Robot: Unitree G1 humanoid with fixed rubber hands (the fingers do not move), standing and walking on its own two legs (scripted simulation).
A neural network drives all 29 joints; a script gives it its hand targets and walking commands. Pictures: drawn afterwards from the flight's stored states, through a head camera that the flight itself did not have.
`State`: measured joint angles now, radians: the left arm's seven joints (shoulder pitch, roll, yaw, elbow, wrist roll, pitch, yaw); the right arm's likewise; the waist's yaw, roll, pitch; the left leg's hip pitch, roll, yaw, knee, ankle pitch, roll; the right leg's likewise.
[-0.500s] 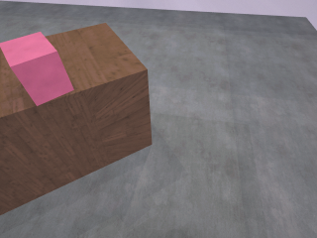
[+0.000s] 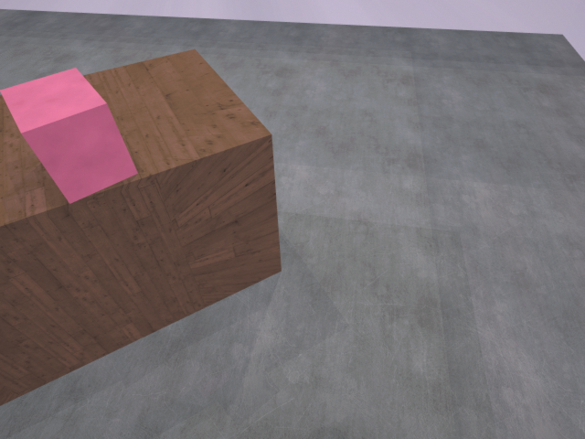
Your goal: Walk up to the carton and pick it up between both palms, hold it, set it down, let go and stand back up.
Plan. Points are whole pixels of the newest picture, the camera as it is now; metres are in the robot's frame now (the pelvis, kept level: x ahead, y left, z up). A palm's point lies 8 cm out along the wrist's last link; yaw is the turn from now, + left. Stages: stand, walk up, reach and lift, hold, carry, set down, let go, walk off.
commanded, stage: stand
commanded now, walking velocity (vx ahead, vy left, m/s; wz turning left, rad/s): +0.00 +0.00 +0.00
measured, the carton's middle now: (72, 134) +0.78 +0.51 -0.01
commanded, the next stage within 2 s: walk up in 0.22 s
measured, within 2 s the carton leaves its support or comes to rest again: neither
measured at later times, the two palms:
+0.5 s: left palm out of the picture -0.02 +0.22 -0.15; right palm out of the picture -0.01 -0.23 -0.14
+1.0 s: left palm out of the picture +0.14 +0.38 -0.13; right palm out of the picture +0.11 -0.12 -0.11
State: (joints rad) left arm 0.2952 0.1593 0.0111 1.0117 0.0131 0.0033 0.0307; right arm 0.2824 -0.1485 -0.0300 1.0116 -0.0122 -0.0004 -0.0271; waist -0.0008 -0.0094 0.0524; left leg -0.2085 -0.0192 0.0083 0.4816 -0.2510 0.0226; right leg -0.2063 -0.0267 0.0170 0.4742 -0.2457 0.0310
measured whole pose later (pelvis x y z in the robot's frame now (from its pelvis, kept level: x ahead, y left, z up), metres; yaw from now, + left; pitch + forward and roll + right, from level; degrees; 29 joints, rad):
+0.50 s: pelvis +0.00 +0.00 +0.00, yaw +4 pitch -1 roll -1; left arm 0.30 0.15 0.03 1.06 0.05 -0.03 0.04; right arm 0.33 -0.14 -0.04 1.08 -0.04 0.01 0.00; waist 0.00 0.00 0.05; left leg -0.32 -0.02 -0.02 0.70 -0.44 0.00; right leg -0.20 -0.04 -0.05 0.47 -0.29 -0.01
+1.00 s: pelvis +0.11 +0.12 +0.00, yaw +21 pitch -2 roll -1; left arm 0.20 0.28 -0.03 0.81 0.05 -0.02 -0.04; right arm 0.56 -0.15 -0.01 0.90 -0.02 -0.06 0.00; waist -0.07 -0.06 0.06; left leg -0.21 -0.03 -0.05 0.54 -0.29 0.04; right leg -0.60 -0.08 -0.03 1.06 -0.31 0.02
